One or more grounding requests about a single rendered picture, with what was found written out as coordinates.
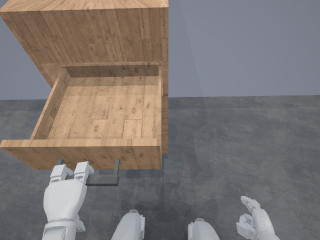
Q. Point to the right robot hand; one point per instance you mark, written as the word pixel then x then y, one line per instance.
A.
pixel 250 226

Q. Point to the handle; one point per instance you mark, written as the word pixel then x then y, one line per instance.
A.
pixel 99 180

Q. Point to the robot left forearm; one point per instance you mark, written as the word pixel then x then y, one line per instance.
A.
pixel 63 229

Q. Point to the cabinet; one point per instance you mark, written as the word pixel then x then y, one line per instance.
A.
pixel 80 32

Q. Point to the drawer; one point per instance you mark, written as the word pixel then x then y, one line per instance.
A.
pixel 98 113

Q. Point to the right robot shin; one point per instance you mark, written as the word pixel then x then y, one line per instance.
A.
pixel 199 219

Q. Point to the left robot hand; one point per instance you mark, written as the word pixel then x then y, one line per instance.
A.
pixel 64 198

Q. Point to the right robot thigh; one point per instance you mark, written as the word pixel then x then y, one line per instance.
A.
pixel 201 230

